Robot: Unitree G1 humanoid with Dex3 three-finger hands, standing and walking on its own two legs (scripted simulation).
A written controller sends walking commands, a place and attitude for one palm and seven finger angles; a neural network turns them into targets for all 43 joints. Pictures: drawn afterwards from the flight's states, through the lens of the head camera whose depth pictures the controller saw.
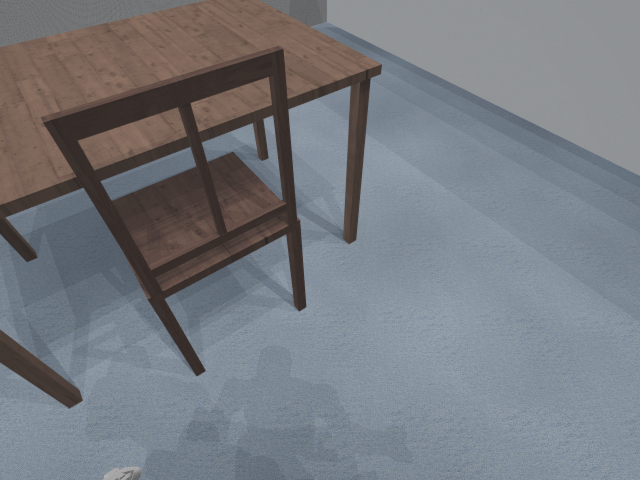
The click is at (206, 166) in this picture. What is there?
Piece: chair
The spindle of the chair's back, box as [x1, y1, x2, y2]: [178, 103, 226, 235]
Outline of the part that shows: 189,103 178,108 217,232 220,235 226,232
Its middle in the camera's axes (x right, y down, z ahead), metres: -0.24 -0.13 +0.81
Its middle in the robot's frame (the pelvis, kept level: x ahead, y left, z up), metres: +0.68 +0.28 -0.05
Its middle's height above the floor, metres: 0.72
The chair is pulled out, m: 0.00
